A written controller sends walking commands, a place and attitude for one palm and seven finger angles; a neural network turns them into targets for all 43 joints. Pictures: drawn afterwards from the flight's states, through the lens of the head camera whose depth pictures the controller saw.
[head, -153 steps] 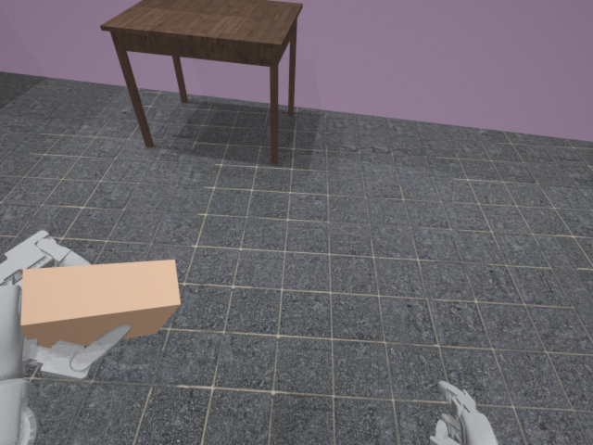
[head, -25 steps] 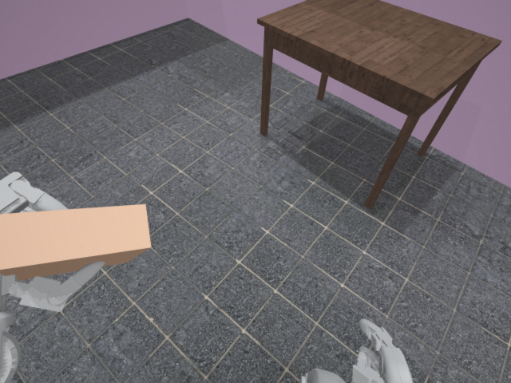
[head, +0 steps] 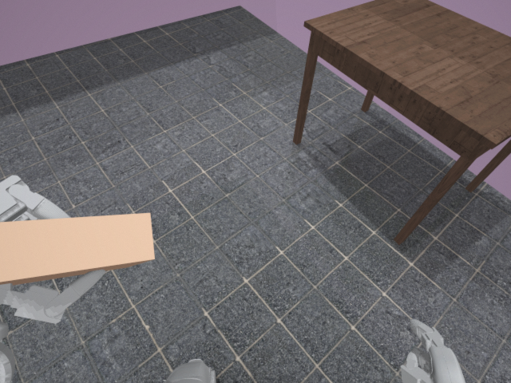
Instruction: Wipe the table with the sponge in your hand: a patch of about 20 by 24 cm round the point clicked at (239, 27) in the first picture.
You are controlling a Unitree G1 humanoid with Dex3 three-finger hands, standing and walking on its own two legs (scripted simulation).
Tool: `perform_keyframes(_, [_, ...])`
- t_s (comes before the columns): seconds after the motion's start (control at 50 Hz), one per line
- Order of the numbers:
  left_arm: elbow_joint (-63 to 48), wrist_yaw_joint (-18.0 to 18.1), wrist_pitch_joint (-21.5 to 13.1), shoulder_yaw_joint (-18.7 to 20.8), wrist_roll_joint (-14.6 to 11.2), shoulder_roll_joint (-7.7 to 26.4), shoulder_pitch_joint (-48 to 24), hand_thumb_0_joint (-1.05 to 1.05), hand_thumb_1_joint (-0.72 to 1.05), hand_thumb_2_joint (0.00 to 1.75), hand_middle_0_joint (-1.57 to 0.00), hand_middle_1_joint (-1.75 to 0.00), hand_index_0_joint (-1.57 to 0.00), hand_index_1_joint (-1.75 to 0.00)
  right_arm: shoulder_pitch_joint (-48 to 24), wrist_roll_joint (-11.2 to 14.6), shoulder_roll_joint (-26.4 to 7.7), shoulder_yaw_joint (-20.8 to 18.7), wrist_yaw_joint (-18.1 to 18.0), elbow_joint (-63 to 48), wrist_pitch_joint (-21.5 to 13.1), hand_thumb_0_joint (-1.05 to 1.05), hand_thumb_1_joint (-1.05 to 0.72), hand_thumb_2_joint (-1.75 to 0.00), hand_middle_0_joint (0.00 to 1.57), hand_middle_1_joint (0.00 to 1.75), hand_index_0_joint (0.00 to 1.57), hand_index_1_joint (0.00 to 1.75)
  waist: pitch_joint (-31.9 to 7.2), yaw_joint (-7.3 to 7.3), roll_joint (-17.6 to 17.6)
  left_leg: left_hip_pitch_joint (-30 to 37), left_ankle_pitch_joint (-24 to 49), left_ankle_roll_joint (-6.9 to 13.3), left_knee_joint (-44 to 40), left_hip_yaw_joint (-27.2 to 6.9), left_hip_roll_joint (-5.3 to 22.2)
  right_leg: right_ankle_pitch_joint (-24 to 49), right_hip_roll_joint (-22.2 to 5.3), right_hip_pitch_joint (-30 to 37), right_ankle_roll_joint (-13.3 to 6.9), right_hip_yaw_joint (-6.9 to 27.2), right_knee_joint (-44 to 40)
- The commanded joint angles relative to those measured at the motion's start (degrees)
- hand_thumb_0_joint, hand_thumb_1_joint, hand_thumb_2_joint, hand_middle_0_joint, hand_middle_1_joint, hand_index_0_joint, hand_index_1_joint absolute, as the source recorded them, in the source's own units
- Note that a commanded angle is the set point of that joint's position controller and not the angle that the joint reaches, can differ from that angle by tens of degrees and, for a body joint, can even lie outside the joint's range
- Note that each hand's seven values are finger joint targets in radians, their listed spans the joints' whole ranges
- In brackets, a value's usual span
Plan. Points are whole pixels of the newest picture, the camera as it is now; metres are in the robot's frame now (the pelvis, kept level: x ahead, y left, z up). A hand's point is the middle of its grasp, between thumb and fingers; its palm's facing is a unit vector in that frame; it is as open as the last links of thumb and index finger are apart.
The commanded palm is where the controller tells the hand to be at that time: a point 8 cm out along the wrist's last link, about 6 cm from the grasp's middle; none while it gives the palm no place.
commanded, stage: walk to a spot facing it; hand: left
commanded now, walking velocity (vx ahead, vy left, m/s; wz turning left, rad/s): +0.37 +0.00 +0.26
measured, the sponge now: (97, 248) +0.23 +0.19 +0.17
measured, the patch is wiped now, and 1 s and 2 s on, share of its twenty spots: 0.00 0.00 0.00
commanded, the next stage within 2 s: turn to face it in 1.80 s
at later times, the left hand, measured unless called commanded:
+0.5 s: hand (100, 178) +0.32 +0.22 +0.17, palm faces +0.54 -0.71 -0.44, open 9.1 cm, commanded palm +0.26 +0.25 +0.18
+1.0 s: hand (82, 108) +0.43 +0.28 +0.18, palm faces +0.60 -0.69 -0.40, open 9.1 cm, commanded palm +0.36 +0.30 +0.18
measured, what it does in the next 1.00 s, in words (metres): walks ahead: left foot, then right foot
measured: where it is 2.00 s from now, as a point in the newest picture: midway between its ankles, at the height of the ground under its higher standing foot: (255, 280)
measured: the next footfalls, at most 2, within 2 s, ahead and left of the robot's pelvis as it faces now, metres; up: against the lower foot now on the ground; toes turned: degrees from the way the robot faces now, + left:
left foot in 0.06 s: +0.13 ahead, +0.13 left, +0.00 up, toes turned +11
right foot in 0.40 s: +0.22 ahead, -0.15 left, +0.00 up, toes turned -6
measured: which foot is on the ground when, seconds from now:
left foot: up 0.00-0.04, down 0.06-0.40, up 0.42-0.80, down 0.82-1.00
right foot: down 0.00-0.06, up 0.08-0.38, down 0.40-0.84, up 0.86-1.00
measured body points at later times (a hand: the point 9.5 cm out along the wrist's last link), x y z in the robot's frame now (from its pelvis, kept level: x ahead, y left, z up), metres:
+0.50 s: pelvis +0.14 -0.05 -0.01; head +0.16 -0.07 +0.43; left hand +0.28 +0.26 +0.19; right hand +0.32 -0.24 -0.14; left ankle +0.08 +0.09 -0.67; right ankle +0.18 -0.14 -0.74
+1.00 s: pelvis +0.27 -0.01 -0.01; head +0.30 +0.02 +0.44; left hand +0.40 +0.32 +0.20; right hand +0.49 -0.17 -0.09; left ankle +0.28 +0.10 -0.74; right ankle +0.27 -0.14 -0.65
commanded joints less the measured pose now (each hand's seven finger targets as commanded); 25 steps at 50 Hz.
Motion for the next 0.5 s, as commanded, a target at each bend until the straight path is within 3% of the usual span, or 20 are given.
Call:
perform_keyframes(0.0, [-11.5, 2.5, -2.9, 7.9, -0.8, 9.0, -4.7, 0.0, 0.1, 1.3, -1.2, -1.6, -1.2, -1.6, -1.7, -0.1, -1.2, -0.4, -1.1, -8.8, -2.3, 0.0, -0.9, -0.9, 0.2, 0.3, 0.2, 0.3, -15.6, -1.27, 2.1, 18.3, 8.4, 1.5, -12.7, 4.1, -4.7, 30.0, -7.8, 1.3, -3.1, 4.3, 12.5])
perform_keyframes(0.02, [-10.2, 2.4, -3.3, 6.9, -0.6, 7.8, -3.6, 0.0, 0.1, 1.3, -1.2, -1.6, -1.2, -1.6, -1.4, 0.0, -2.5, -0.8, -1.3, -9.1, -2.2, 0.0, -0.9, -0.9, 0.2, 0.3, 0.2, 0.3, -17.1, -1.94, 12.9, 27.0, 10.6, 4.9, -15.0, -8.0, 2.0, 18.4, -3.7, -7.9, -0.5, 2.5, 24.9])
perform_keyframes(0.04, [-11.6, 2.2, -4.1, 6.7, -0.8, 7.6, -4.6, 0.0, 0.1, 1.3, -1.2, -1.6, -1.2, -1.6, -2.5, 0.0, -3.0, -0.7, -0.8, -9.4, -2.6, 0.0, -0.9, -0.9, 0.2, 0.3, 0.2, 0.3, -16.6, -1.08, 24.2, 33.8, 24.3, 13.0, -18.3, -32.1, 17.1, -12.5, 3.7, -23.5, 1.5, 6.5, 37.9])
perform_keyframes(0.06, [-9.1, 2.2, -4.2, 8.1, 0.2, 11.0, -6.9, 0.0, 0.1, 1.3, -1.2, -1.6, -1.2, -1.6, -2.7, 0.1, -2.3, 0.5, 0.0, -9.5, -3.0, 0.0, -0.9, -0.9, 0.2, 0.3, 0.2, 0.3, -13.8, -1.42, 19.2, 31.9, 27.1, 16.8, -20.4, -40.2, 21.1, -16.4, 4.7, -29.3, 0.6, 12.6, 45.2])
perform_keyframes(0.08, [-5.7, 1.0, -3.5, 8.6, 0.1, 12.3, -8.2, 0.0, 0.1, 1.3, -1.2, -1.6, -1.2, -1.6, -4.2, 0.0, -2.6, 0.8, 0.2, -8.3, -2.9, 0.0, -0.9, -0.9, 0.2, 0.3, 0.2, 0.3, -11.8, -1.48, 14.6, 26.1, 18.3, 16.5, -21.7, -38.0, 21.1, -13.2, 1.1, -30.6, 0.7, 15.6, 46.6])
perform_keyframes(0.12, [-9.6, 0.4, -3.5, 9.5, -0.2, 12.3, -9.2, 0.0, 0.1, 1.3, -1.2, -1.6, -1.2, -1.6, -4.2, 0.9, -2.2, -0.3, 0.2, -7.2, -3.2, 0.0, -0.9, -0.9, 0.2, 0.3, 0.2, 0.3, -10.5, -0.77, 13.7, 24.9, 15.7, 15.5, -20.4, -29.6, 17.4, -9.8, -0.6, -33.1, 1.6, 15.5, 43.1])
perform_keyframes(0.16, [-12.6, -0.1, -3.9, 8.0, -0.6, 9.8, -5.0, 0.0, 0.1, 1.3, -1.2, -1.6, -1.2, -1.6, -3.9, 0.9, -1.3, 0.3, 0.6, -6.9, -4.1, 0.0, -0.9, -0.9, 0.2, 0.3, 0.2, 0.3, -10.0, 0.05, 15.1, 20.2, 14.1, 12.9, -21.3, -20.8, 13.9, -5.5, -0.7, -29.5, 2.2, 13.2, 35.5])
perform_keyframes(0.22, [-13.3, -0.4, -3.8, 6.5, -1.0, 7.5, -1.9, 0.0, 0.1, 1.3, -1.2, -1.6, -1.2, -1.6, -4.2, 0.6, -1.1, 1.1, 1.1, -6.8, -5.8, 0.0, -0.9, -0.9, 0.2, 0.3, 0.2, 0.3, -10.1, 0.42, 18.1, 12.3, 11.1, 10.0, -23.7, -12.8, 9.9, 1.2, 0.8, -18.6, 2.6, 9.0, 23.1])
perform_keyframes(0.24, [-11.7, -0.4, -3.7, 6.3, -1.0, 7.1, -1.4, 0.0, 0.1, 1.3, -1.2, -1.6, -1.2, -1.6, -4.1, 0.4, -0.9, 1.3, 1.0, -6.4, -6.2, 0.0, -0.9, -0.9, 0.2, 0.3, 0.2, 0.3, -9.6, 0.18, 18.5, 10.9, 10.4, 9.7, -24.0, -12.0, 10.0, 1.9, 1.5, -15.9, 2.9, 7.7, 19.4])
perform_keyframes(0.3, [-6.0, -0.5, -3.0, 6.7, -0.9, 7.1, -2.3, 0.0, 0.1, 1.3, -1.2, -1.6, -1.2, -1.6, -3.6, 0.3, -0.8, 1.4, 0.2, -5.3, -6.2, 0.0, -0.9, -0.9, 0.2, 0.3, 0.2, 0.3, -9.3, 0.4, 14.5, 10.2, 5.4, 8.7, -21.0, -10.4, 10.0, 3.2, 3.7, -9.5, 3.4, 4.7, 9.8])
perform_keyframes(0.34, [-3.1, -0.4, -2.2, 6.7, -0.6, 7.3, -4.8, 0.0, 0.1, 1.3, -1.2, -1.6, -1.2, -1.6, -4.0, 0.4, -0.6, 1.5, -0.7, -4.9, -5.5, 0.0, -0.9, -0.9, 0.2, 0.3, 0.2, 0.3, -9.9, 0.58, 10.7, 8.0, -0.4, 6.6, -14.0, -8.6, 7.8, 5.5, 5.1, -2.1, 3.3, 2.9, 1.4])
perform_keyframes(0.36, [-1.0, -0.4, -1.6, 6.4, -0.2, 7.4, -5.9, 0.0, 0.1, 1.3, -1.2, -1.6, -1.2, -1.6, -3.7, 0.5, -0.1, 1.6, -0.9, -4.3, -5.0, 0.0, -0.9, -0.9, 0.2, 0.3, 0.2, 0.3, -10.5, 0.7, 5.5, 4.9, -3.5, 5.3, -5.7, -6.5, 5.1, 3.6, 3.6, 2.7, 2.3, 5.8, -2.4])
perform_keyframes(0.38, [0.3, -0.3, -0.9, 6.9, 0.4, 9.3, -7.8, 0.0, 0.1, 1.3, -1.2, -1.6, -1.2, -1.6, -3.4, 0.6, 1.3, 1.7, -0.9, -4.3, -4.4, 0.0, -0.9, -0.9, 0.2, 0.3, 0.2, 0.3, -11.6, 0.95, -8.7, -3.6, -9.6, 3.4, 11.2, -2.2, 0.3, -4.0, -6.9, 7.6, -1.7, 20.6, -9.4])
perform_keyframes(0.4, [0.5, 0.0, -0.1, 8.4, 0.3, 11.7, -9.2, 0.0, 0.1, 1.3, -1.2, -1.6, -1.2, -1.6, -6.5, 0.4, 1.3, 2.1, -1.0, -5.8, -4.5, 0.0, -0.9, -0.9, 0.2, 0.3, 0.2, 0.3, -9.8, 2.32, -21.4, -16.6, -17.3, 1.5, 28.0, -4.5, -5.2, -1.9, -19.0, 10.6, -8.0, 42.2, -15.5])
perform_keyframes(0.42, [1.7, 0.0, 0.2, 8.0, -0.3, 11.0, -10.2, 0.0, 0.1, 1.3, -1.2, -1.6, -1.2, -1.6, -7.3, 0.0, -0.2, 2.2, -0.9, -5.0, -4.5, 0.0, -0.9, -0.9, 0.2, 0.3, 0.2, 0.3, -8.1, 1.82, -13.7, -18.1, -13.7, 1.0, 34.6, -11.0, -3.3, -2.0, -22.2, 8.1, -9.3, 43.4, -17.7])
perform_keyframes(0.44, [0.1, -0.6, -0.8, 6.2, -0.3, 9.9, -13.6, 0.0, 0.1, 1.3, -1.2, -1.6, -1.2, -1.6, -6.4, 0.1, -0.4, 1.8, -0.7, -4.1, -4.8, 0.0, -0.9, -0.9, 0.2, 0.3, 0.2, 0.3, -7.2, 0.57, -11.1, -16.7, -9.0, 0.5, 36.7, -12.0, -1.1, -5.4, -20.3, 5.0, -8.8, 40.9, -18.0])
perform_keyframes(0.46, [0.6, -0.8, -1.4, 7.1, -0.2, 10.9, -11.6, 0.0, 0.1, 1.3, -1.2, -1.6, -1.2, -1.6, -6.7, 0.1, -0.6, 2.0, -0.5, -3.7, -4.5, 0.0, -0.9, -0.9, 0.2, 0.3, 0.2, 0.3, -5.5, 0.6, -7.8, -17.1, -6.1, -0.2, 38.4, -11.4, -0.1, -2.2, -18.9, 3.5, -9.0, 36.8, -17.0])
perform_keyframes(0.48, [-0.8, -1.1, -2.0, 6.3, -0.1, 10.1, -10.5, 0.0, 0.1, 1.3, -1.2, -1.6, -1.2, -1.6, -7.3, 0.1, -0.8, 2.1, -0.4, -3.3, -3.8, 0.0, -0.9, -0.9, 0.2, 0.3, 0.2, 0.3, -4.2, 0.62, -5.1, -16.8, -4.0, -0.8, 38.3, -10.9, 0.6, 3.2, -17.0, 1.6, -8.3, 30.1, -16.0])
